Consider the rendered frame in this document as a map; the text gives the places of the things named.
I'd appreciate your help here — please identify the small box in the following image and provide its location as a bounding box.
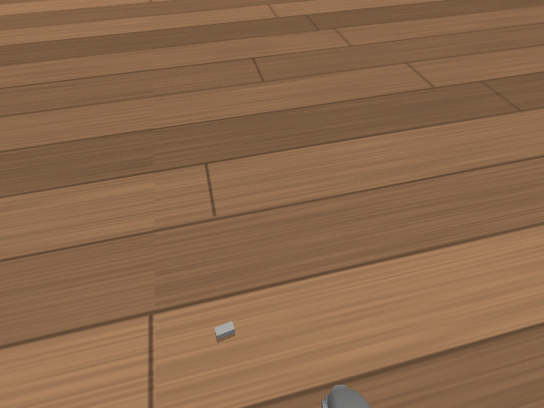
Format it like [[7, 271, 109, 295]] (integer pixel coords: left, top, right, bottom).
[[214, 321, 235, 339]]

